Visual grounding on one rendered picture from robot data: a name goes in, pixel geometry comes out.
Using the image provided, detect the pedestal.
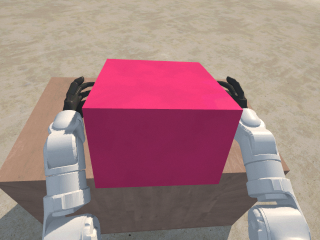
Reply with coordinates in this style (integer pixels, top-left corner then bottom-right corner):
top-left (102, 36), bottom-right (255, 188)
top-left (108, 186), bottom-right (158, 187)
top-left (0, 77), bottom-right (290, 234)

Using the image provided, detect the robot left forearm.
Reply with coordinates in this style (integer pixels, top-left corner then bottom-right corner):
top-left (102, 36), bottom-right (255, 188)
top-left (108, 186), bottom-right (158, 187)
top-left (42, 110), bottom-right (91, 240)

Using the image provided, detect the robot right forearm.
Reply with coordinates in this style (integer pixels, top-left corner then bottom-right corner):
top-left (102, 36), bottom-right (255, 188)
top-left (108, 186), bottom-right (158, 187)
top-left (234, 108), bottom-right (311, 240)

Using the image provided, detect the right robot upper arm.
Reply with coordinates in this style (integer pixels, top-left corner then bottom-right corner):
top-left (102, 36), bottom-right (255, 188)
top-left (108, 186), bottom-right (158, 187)
top-left (247, 204), bottom-right (310, 240)

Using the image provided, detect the left robot upper arm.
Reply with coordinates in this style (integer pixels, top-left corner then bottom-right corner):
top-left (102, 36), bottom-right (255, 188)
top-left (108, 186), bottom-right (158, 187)
top-left (44, 213), bottom-right (102, 240)

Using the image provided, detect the right robot hand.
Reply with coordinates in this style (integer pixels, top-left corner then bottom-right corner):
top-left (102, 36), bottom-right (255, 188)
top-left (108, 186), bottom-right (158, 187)
top-left (217, 76), bottom-right (248, 109)

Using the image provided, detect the carton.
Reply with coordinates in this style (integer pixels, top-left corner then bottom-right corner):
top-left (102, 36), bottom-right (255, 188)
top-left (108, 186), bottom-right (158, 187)
top-left (82, 58), bottom-right (243, 189)

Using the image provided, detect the left robot hand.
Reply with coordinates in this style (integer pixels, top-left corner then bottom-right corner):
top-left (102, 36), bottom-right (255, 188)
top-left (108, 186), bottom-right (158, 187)
top-left (62, 76), bottom-right (95, 118)

